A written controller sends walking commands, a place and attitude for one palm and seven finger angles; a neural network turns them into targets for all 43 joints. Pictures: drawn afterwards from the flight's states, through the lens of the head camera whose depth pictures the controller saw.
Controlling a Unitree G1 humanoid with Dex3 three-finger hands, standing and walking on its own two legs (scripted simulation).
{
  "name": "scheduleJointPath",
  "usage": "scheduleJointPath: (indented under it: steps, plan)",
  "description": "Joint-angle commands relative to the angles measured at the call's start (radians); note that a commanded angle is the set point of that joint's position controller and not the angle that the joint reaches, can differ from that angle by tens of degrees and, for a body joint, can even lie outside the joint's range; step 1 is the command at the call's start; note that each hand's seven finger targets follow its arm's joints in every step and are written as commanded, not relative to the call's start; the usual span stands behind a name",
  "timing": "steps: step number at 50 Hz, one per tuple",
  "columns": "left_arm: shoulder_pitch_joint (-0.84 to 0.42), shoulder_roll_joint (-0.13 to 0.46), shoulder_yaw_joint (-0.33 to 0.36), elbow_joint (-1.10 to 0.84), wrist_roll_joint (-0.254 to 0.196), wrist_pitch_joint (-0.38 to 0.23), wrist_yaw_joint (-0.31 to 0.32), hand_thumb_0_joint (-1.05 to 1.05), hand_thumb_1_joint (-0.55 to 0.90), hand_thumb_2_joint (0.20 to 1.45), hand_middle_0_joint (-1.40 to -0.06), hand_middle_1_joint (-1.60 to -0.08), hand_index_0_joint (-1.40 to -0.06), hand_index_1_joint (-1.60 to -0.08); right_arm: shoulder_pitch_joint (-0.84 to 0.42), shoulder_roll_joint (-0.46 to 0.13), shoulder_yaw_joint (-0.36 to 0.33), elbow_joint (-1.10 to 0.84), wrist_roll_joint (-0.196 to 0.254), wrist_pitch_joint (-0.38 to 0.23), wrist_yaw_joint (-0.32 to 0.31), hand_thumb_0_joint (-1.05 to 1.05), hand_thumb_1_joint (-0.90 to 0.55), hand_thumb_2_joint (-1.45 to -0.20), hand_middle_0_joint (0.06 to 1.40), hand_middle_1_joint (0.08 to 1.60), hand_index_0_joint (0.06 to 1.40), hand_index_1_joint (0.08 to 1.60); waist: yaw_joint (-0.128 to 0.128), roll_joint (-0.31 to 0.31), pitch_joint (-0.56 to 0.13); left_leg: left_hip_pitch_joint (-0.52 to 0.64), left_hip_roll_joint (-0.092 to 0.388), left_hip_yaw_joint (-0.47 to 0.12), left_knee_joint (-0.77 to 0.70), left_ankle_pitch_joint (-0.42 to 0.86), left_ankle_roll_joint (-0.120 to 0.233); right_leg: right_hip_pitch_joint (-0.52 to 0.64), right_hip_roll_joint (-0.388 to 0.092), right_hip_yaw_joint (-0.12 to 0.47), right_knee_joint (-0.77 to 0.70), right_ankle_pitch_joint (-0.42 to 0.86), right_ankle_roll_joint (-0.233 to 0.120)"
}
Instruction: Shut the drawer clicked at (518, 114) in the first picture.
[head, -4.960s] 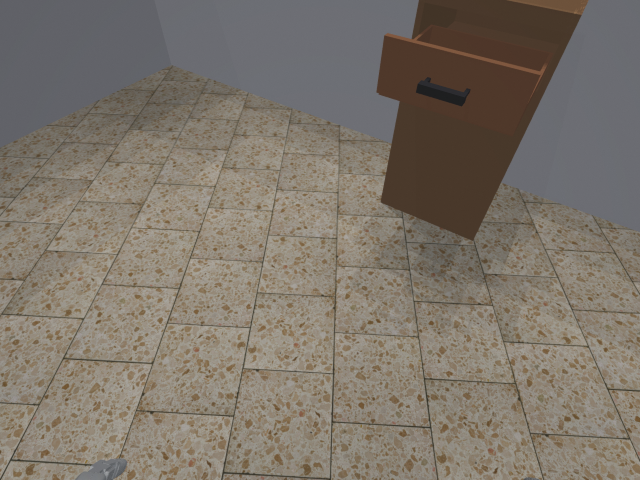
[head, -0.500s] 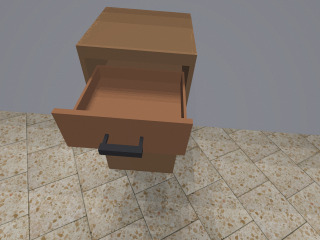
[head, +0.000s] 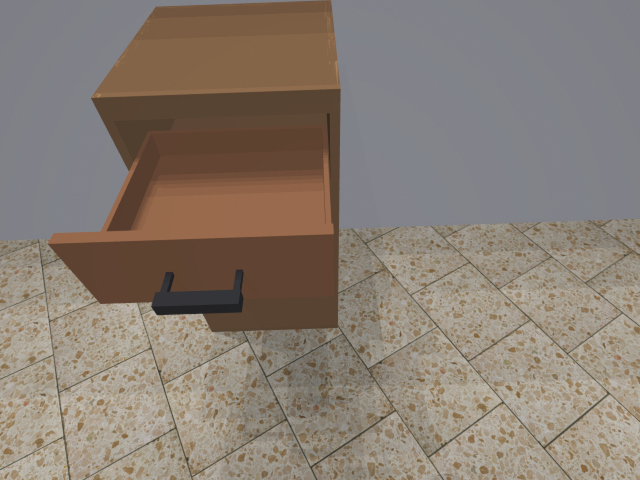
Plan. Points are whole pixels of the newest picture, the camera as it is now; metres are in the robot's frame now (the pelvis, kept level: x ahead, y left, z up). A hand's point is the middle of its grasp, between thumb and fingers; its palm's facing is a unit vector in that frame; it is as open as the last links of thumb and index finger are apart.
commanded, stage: come to a stop and stand still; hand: left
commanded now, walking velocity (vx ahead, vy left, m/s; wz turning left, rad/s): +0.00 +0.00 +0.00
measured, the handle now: (201, 289) +0.38 +0.19 -0.01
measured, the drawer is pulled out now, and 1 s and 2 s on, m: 0.30 0.30 0.30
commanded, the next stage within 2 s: look again from close up in 0.52 s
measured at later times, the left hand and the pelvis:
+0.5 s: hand out of the picture -0.01 +0.12 -0.17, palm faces +0.08 -0.98 -0.17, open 7.4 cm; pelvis +0.02 -0.03 +0.00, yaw +0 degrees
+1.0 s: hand out of the picture +0.00 +0.19 -0.18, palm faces +0.02 -0.98 -0.19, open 7.4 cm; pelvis -0.01 +0.02 +0.00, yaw +0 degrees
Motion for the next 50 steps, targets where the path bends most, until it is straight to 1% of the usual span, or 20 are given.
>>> scheduleJointPath:
  steps: [1,3,5,6,9,16,25,30,31,32,33,35,36,37,38,39,41,42,44,50]
  plan:
    - [0.048,0.086,0.003,-0.007,-0.007,-0.023,0.010,0.000,0.900,0.900,-0.200,-0.300,-0.200,-0.300,0.015,-0.015,0.011,-0.030,0.008,-0.021,-0.010,0.000,-0.900,-0.900,0.200,0.300,0.200,0.300,0.011,-0.154,0.058,-0.041,0.020,-0.010,0.032,0.015,-0.003,0.026,-0.224,0.168,-0.172,0.444,-0.080]
    - [0.048,0.084,0.000,-0.001,-0.010,-0.024,0.013,0.000,0.900,0.900,-0.200,-0.300,-0.200,-0.300,0.023,-0.017,0.013,-0.017,0.010,-0.023,-0.014,0.000,-0.900,-0.900,0.200,0.300,0.200,0.300,0.009,-0.125,0.041,0.014,0.024,-0.004,-0.038,0.102,-0.008,0.039,-0.207,0.139,-0.132,0.527,-0.064]
    - [0.054,0.073,-0.006,0.005,-0.015,-0.020,0.013,0.000,0.900,0.900,-0.200,-0.300,-0.200,-0.300,0.023,-0.031,0.017,-0.007,0.010,-0.027,-0.019,0.000,-0.900,-0.900,0.200,0.300,0.200,0.300,0.012,-0.087,0.041,0.109,0.045,-0.022,-0.122,0.296,0.000,-0.019,-0.163,0.118,-0.125,0.434,-0.022]
    - [0.053,0.065,-0.008,0.004,-0.014,-0.016,0.015,0.000,0.900,0.900,-0.200,-0.300,-0.200,-0.300,0.016,-0.039,0.016,-0.004,0.010,-0.025,-0.019,0.000,-0.900,-0.900,0.200,0.300,0.200,0.300,0.014,-0.084,0.069,0.124,0.057,-0.027,-0.133,0.308,0.002,-0.054,-0.142,0.118,-0.147,0.341,-0.006]
    - [0.075,0.085,-0.003,0.014,-0.014,-0.010,0.014,0.000,0.900,0.900,-0.200,-0.300,-0.200,-0.300,-0.016,-0.050,0.019,-0.002,0.012,-0.028,-0.024,0.000,-0.900,-0.900,0.200,0.300,0.200,0.300,0.027,0.020,0.053,0.130,0.064,-0.025,-0.144,0.385,0.010,0.006,-0.120,0.104,-0.126,0.398,0.025]
    - [0.093,0.089,-0.006,0.021,-0.009,-0.014,0.017,0.000,0.900,0.900,-0.200,-0.300,-0.200,-0.300,-0.054,-0.065,0.018,-0.017,0.013,-0.019,-0.025,0.000,-0.900,-0.900,0.200,0.300,0.200,0.300,0.024,-0.059,0.044,0.152,0.054,-0.015,-0.165,0.308,0.003,0.025,-0.128,0.114,-0.155,0.412,0.034]
    - [0.126,0.085,-0.004,0.020,-0.007,-0.018,0.021,0.000,0.900,0.900,-0.200,-0.300,-0.200,-0.300,-0.072,-0.072,0.018,-0.028,0.013,-0.020,-0.025,0.000,-0.900,-0.900,0.200,0.300,0.200,0.300,0.032,-0.058,0.031,0.161,0.050,-0.008,-0.166,0.314,0.003,0.046,-0.132,0.114,-0.153,0.478,0.042]
    - [0.127,0.084,-0.005,0.020,-0.008,-0.016,0.022,0.000,0.900,0.900,-0.200,-0.300,-0.200,-0.300,-0.061,-0.071,0.020,-0.026,0.012,-0.018,-0.025,0.000,-0.900,-0.900,0.200,0.300,0.200,0.300,0.032,-0.061,0.058,0.151,0.051,-0.010,-0.174,0.289,0.003,0.030,-0.130,0.114,-0.160,0.427,0.037]
    - [0.227,0.117,-0.003,0.036,0.013,-0.061,0.062,0.000,0.900,0.900,-0.200,-0.300,-0.200,-0.300,-0.172,-0.097,0.019,-0.107,0.019,-0.045,-0.006,0.000,-0.900,-0.900,0.200,0.300,0.200,0.300,0.083,-0.134,0.085,-0.018,0.027,0.054,0.127,0.163,-0.009,0.041,-0.215,0.223,-0.137,1.053,0.140]
    - [0.226,0.159,0.004,0.006,0.011,-0.063,0.060,0.000,0.900,0.900,-0.200,-0.300,-0.200,-0.300,-0.161,-0.078,0.022,-0.165,0.020,-0.035,-0.002,0.000,-0.900,-0.900,0.200,0.300,0.200,0.300,0.040,-0.089,0.091,-0.084,-0.015,0.023,0.114,-0.009,-0.001,0.134,-0.256,0.192,-0.073,1.295,0.089]
    - [0.222,0.148,-0.001,-0.017,0.011,-0.060,0.054,0.000,0.900,0.900,-0.200,-0.300,-0.200,-0.300,-0.097,-0.050,0.019,-0.159,0.016,-0.038,-0.001,0.000,-0.900,-0.900,0.200,0.300,0.200,0.300,0.027,-0.148,-0.019,-0.064,-0.007,0.026,0.084,-0.041,0.030,0.193,-0.262,0.184,-0.015,1.289,0.034]
    - [0.157,0.132,-0.009,-0.062,0.002,-0.057,0.042,0.000,0.900,0.900,-0.200,-0.300,-0.200,-0.300,-0.046,-0.060,0.014,-0.150,0.019,-0.038,0.000,0.000,-0.900,-0.900,0.200,0.300,0.200,0.300,0.005,-0.159,-0.130,0.025,-0.032,0.019,0.016,0.043,0.033,0.203,-0.206,0.123,0.028,1.085,-0.031]
    - [0.132,0.125,-0.013,-0.072,-0.003,-0.051,0.038,0.000,0.900,0.900,-0.200,-0.300,-0.200,-0.300,-0.042,-0.067,0.015,-0.146,0.018,-0.036,0.000,0.000,-0.900,-0.900,0.200,0.300,0.200,0.300,0.000,-0.152,-0.101,0.064,-0.026,0.013,-0.027,0.102,0.033,0.139,-0.188,0.112,0.018,0.887,-0.029]
    - [0.111,0.112,-0.016,-0.085,-0.003,-0.040,0.036,0.000,0.900,0.900,-0.200,-0.300,-0.200,-0.300,-0.032,-0.068,0.016,-0.144,0.013,-0.037,0.001,0.000,-0.900,-0.900,0.200,0.300,0.200,0.300,0.000,-0.092,-0.064,0.095,-0.008,0.003,-0.070,0.186,0.036,0.085,-0.155,0.105,0.022,0.689,-0.026]
    - [0.118,0.096,-0.019,-0.090,-0.005,-0.031,0.034,0.000,0.900,0.900,-0.200,-0.300,-0.200,-0.300,-0.045,-0.090,0.017,-0.147,0.011,-0.036,0.000,0.000,-0.900,-0.900,0.200,0.300,0.200,0.300,0.014,-0.063,-0.001,0.083,0.032,-0.031,-0.069,0.245,0.047,0.006,-0.132,0.105,-0.020,0.436,-0.014]
    - [0.121,0.092,-0.018,-0.095,-0.002,-0.026,0.033,0.000,0.900,0.900,-0.200,-0.300,-0.200,-0.300,-0.058,-0.102,0.018,-0.155,0.009,-0.032,0.001,0.000,-0.900,-0.900,0.200,0.300,0.200,0.300,0.021,-0.060,0.062,0.048,0.045,-0.046,-0.077,0.197,0.050,-0.049,-0.119,0.118,-0.072,0.241,-0.012]
    - [0.101,0.105,-0.021,-0.093,-0.002,-0.022,0.026,0.000,0.900,0.900,-0.200,-0.300,-0.200,-0.300,-0.068,-0.096,0.024,-0.155,0.008,-0.029,0.007,0.000,-0.900,-0.900,0.200,0.300,0.200,0.300,0.020,0.010,0.132,0.006,0.029,-0.075,-0.119,0.119,0.052,-0.097,-0.108,0.129,-0.101,0.044,-0.016]
    - [0.100,0.110,-0.020,-0.099,-0.001,-0.017,0.024,0.000,0.900,0.900,-0.200,-0.300,-0.200,-0.300,-0.070,-0.096,0.026,-0.156,0.005,-0.029,0.008,0.000,-0.900,-0.900,0.200,0.300,0.200,0.300,0.028,0.036,0.143,-0.005,0.030,-0.089,-0.147,0.096,0.056,-0.100,-0.099,0.123,-0.108,-0.008,-0.016]
    - [0.103,0.110,-0.024,-0.097,-0.001,-0.016,0.020,0.000,0.900,0.900,-0.200,-0.300,-0.200,-0.300,-0.060,-0.108,0.026,-0.159,0.004,-0.030,0.010,0.000,-0.900,-0.900,0.200,0.300,0.200,0.300,0.027,-0.008,0.143,-0.034,0.027,-0.106,-0.175,0.014,0.062,-0.092,-0.091,0.121,-0.111,-0.067,-0.012]
    - [0.106,0.105,-0.027,-0.103,-0.001,-0.011,0.012,0.000,0.900,0.900,-0.200,-0.300,-0.200,-0.300,-0.046,-0.132,0.027,-0.154,0.004,-0.043,0.009,0.000,-0.900,-0.900,0.200,0.300,0.200,0.300,0.039,-0.010,0.074,-0.034,0.045,-0.154,-0.243,-0.009,0.079,-0.029,-0.087,0.081,-0.062,-0.002,0.005]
